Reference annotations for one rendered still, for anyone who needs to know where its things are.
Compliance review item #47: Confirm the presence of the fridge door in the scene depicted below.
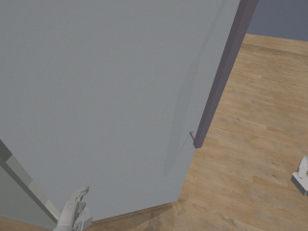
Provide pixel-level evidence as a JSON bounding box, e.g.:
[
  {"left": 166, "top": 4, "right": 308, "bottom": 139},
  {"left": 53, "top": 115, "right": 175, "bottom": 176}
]
[{"left": 0, "top": 0, "right": 241, "bottom": 221}]

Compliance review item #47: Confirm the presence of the handle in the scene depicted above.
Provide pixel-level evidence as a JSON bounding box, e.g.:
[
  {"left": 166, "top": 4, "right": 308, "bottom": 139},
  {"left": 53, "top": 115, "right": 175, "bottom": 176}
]
[{"left": 190, "top": 0, "right": 259, "bottom": 149}]

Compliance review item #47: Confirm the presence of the robot left hand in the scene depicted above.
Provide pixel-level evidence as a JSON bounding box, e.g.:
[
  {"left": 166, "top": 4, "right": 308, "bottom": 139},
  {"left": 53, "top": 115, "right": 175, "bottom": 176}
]
[{"left": 56, "top": 186, "right": 93, "bottom": 231}]

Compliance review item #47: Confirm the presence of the robot right hand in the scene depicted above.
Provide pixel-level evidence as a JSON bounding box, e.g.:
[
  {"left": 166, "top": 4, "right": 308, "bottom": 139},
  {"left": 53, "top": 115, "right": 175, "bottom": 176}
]
[{"left": 291, "top": 155, "right": 308, "bottom": 196}]

